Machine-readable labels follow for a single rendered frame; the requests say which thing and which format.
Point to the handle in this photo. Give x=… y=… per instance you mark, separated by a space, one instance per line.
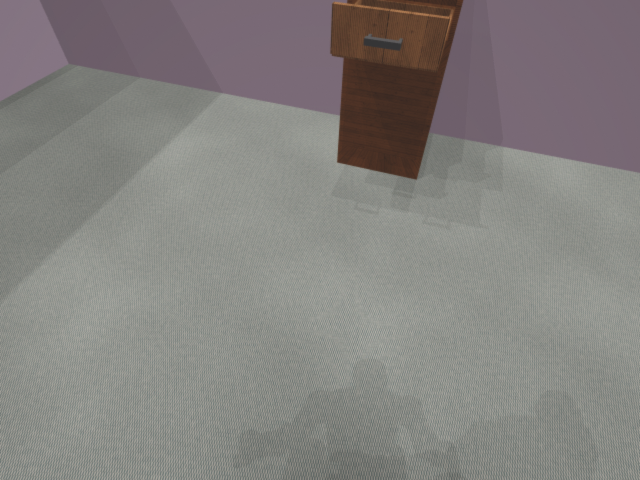
x=382 y=43

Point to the drawer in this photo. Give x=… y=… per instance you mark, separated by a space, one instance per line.
x=424 y=30

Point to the cabinet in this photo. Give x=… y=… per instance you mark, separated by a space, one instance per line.
x=386 y=111

